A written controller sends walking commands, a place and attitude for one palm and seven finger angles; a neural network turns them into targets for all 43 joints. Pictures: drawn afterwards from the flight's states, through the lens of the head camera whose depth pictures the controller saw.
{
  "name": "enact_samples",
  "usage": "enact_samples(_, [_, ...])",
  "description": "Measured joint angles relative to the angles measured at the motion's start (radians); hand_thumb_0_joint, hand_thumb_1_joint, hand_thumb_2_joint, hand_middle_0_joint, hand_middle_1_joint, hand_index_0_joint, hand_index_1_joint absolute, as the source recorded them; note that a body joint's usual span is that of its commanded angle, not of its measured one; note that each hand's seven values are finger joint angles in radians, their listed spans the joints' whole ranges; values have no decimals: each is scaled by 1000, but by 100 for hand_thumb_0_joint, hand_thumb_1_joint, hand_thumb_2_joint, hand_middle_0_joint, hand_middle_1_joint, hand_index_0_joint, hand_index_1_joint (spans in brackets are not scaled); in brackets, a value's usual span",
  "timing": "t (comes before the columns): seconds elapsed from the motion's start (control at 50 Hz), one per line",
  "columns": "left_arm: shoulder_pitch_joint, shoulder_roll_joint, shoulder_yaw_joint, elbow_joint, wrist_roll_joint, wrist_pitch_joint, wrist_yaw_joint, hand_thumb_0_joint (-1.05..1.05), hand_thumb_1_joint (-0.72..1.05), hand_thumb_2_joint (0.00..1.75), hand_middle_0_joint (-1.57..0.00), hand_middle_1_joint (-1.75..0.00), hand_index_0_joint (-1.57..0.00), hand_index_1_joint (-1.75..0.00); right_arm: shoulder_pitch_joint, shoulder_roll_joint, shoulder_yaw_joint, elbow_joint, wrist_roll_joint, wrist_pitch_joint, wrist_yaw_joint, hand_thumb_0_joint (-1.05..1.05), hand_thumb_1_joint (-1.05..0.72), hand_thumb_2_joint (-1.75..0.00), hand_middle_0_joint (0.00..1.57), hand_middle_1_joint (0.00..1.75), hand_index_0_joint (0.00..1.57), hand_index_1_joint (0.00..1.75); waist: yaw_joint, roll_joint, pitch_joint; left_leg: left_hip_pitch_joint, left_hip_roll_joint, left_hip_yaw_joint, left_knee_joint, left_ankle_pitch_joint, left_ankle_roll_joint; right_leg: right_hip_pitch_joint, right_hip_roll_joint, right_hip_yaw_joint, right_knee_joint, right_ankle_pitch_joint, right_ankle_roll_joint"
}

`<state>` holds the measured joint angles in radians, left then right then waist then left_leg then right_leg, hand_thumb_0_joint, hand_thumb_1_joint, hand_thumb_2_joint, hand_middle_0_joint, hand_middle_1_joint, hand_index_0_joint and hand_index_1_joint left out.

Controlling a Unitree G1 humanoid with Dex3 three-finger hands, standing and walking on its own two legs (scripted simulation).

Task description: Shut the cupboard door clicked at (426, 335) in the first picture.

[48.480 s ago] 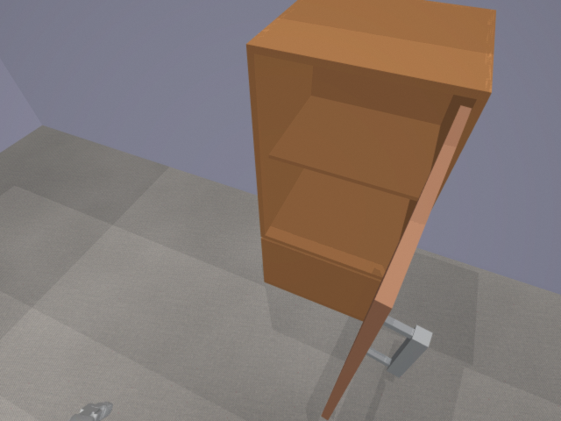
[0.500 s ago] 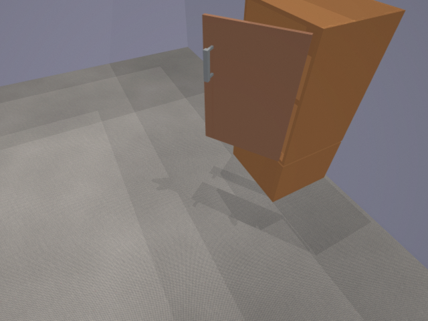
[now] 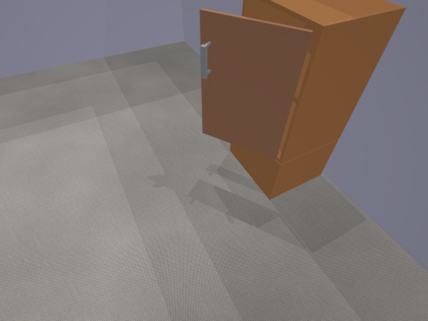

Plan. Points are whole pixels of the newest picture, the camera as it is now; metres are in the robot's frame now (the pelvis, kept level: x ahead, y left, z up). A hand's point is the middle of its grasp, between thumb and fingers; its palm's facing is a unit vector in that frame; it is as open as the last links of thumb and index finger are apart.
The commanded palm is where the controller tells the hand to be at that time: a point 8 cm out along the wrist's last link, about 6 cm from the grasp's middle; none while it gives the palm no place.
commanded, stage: look to check the result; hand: left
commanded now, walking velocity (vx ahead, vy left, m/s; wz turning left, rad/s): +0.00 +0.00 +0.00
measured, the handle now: (206, 60) +1.03 +0.09 -0.02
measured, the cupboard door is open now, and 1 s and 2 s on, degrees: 34 34 34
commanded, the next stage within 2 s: walk to a spot facing it in 0.44 s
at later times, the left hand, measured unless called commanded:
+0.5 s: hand out of the picture +0.07 +0.23 -0.16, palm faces +0.01 -0.95 -0.31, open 7.4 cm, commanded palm none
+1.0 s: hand out of the picture +0.03 +0.23 -0.21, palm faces +0.22 -0.95 -0.23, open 7.4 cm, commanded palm none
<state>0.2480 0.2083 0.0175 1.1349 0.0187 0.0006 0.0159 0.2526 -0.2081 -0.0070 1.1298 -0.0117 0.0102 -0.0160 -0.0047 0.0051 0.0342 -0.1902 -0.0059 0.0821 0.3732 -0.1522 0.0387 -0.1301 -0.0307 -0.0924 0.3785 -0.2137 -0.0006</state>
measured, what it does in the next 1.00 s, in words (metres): stands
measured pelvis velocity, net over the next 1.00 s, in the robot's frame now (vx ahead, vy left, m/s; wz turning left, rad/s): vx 0.02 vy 0.02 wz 0.22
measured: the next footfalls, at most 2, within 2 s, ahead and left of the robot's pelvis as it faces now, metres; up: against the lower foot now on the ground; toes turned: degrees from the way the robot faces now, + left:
right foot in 1.32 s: +0.12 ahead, -0.12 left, +0.00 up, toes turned +25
left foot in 1.70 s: +0.11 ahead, +0.24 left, +0.00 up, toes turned +51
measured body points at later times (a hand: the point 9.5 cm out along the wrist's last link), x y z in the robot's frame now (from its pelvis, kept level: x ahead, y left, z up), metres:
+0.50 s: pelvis +0.02 -0.01 +0.00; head +0.03 -0.01 +0.45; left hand +0.07 +0.28 -0.14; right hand +0.09 -0.28 -0.14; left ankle +0.03 +0.09 -0.75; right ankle +0.00 -0.12 -0.75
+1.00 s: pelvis +0.02 +0.02 -0.03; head +0.06 +0.04 +0.42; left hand +0.02 +0.28 -0.19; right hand +0.11 -0.22 -0.17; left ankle +0.05 +0.11 -0.75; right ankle -0.01 -0.12 -0.71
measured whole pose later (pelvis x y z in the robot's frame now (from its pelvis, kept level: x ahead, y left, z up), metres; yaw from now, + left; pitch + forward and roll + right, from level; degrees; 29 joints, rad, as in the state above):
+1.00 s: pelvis +0.02 +0.02 -0.03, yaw +13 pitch -1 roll -1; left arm 0.20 0.23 0.06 0.97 0.02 0.07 0.02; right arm 0.23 -0.19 -0.04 0.98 -0.03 0.05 0.02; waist -0.02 -0.03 0.11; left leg -0.38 0.00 0.07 0.71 -0.30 0.06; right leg -0.30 -0.11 -0.13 0.94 -0.56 0.04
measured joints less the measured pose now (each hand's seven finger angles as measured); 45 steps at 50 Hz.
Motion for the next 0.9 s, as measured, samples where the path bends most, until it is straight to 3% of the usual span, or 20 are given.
enact_samples(0.64, [-96, 85, -2, -10, -1, -8, -6, 1, 90, 89, -20, -30, -20, -30, -122, -94, 4, -15, 2, -6, 10, 1, -90, -90, 20, 30, 20, 30, 1, 3, -5, 50, -2, -18, -47, -11, -14, 64, 4, -17, -63, -10, -4])
enact_samples(0.78, [-96, 49, 14, -75, 0, 16, 9, 1, 90, 89, -20, -30, -20, -30, -86, -58, -6, -55, -1, 28, 13, 1, -91, -90, 20, 30, 20, 30, -9, 8, 16, -57, -10, -63, 133, -73, -28, 12, -14, -77, 60, -85, -7])
enact_samples(0.84, [-81, 31, 22, -113, 9, 19, 12, 0, 90, 89, -20, -30, -20, -30, -62, -32, -18, -76, -3, 50, 17, 1, -91, -90, 20, 30, 20, 30, -8, 3, 43, -144, 7, -39, 368, -232, -48, 10, -30, -119, 123, -127, -5])
enact_samples(0.9, [-60, 26, 28, -135, 13, 25, 11, 0, 90, 89, -20, -30, -20, -30, -42, -3, -25, -104, -1, 60, 28, 1, -91, -90, 20, 30, 20, 30, -13, -23, 67, -159, 30, -6, 389, -255, -58, 7, -70, -154, 195, -174, 14])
